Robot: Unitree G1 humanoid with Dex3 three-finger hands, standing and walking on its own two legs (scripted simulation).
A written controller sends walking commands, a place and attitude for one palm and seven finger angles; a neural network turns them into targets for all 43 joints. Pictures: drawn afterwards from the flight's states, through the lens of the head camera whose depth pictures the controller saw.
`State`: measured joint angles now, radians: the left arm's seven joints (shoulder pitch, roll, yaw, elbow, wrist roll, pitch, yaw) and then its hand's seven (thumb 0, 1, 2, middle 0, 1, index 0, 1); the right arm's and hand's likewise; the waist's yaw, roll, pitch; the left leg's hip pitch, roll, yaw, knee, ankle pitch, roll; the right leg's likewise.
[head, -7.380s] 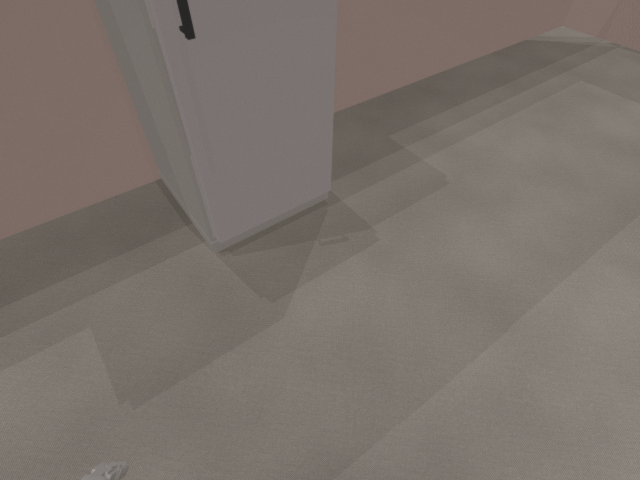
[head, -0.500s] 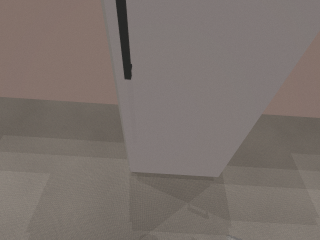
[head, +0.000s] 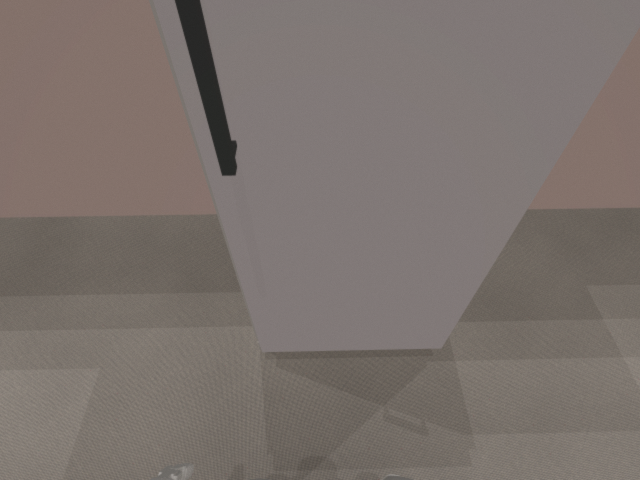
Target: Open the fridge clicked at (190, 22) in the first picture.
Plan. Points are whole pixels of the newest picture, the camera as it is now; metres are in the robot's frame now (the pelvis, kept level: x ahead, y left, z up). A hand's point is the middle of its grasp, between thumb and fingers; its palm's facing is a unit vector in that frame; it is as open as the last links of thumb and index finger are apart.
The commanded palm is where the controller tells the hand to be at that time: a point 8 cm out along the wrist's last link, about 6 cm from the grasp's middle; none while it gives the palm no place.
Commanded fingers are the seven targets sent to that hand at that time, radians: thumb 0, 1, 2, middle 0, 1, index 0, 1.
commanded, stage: come to a stop and stand still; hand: left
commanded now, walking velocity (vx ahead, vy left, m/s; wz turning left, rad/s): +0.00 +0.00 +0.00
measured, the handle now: (207, 57) +0.51 +0.15 +0.26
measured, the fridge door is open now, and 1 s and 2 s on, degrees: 0 0 0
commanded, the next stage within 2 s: look again from close up in 1.42 s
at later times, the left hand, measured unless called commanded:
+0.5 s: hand out of the picture -0.04 +0.23 -0.15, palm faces +0.05 -0.97 -0.25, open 7.4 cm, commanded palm none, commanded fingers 0.00 0.90 0.90 -0.20 -0.30 -0.20 -0.30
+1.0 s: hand out of the picture +0.01 +0.20 -0.16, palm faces +0.03 -0.97 -0.22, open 7.3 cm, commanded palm none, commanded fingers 0.00 0.90 0.90 -0.20 -0.30 -0.20 -0.30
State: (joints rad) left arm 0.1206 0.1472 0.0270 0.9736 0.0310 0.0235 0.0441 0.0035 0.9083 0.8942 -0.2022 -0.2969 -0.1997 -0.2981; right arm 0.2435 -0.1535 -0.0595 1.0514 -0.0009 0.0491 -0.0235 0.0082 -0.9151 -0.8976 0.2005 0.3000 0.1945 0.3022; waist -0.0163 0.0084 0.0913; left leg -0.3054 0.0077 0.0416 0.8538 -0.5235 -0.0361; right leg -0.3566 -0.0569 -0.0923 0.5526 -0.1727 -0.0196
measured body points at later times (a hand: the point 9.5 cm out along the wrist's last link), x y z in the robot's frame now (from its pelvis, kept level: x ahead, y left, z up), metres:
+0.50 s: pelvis -0.03 +0.04 +0.01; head -0.05 +0.01 +0.45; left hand -0.04 +0.28 -0.14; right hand +0.01 -0.19 -0.16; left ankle -0.03 +0.12 -0.73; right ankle +0.05 -0.09 -0.73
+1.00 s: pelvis +0.00 +0.03 +0.01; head +0.00 +0.01 +0.46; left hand +0.01 +0.25 -0.14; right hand -0.02 -0.19 -0.16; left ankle -0.03 +0.12 -0.73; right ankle +0.05 -0.09 -0.73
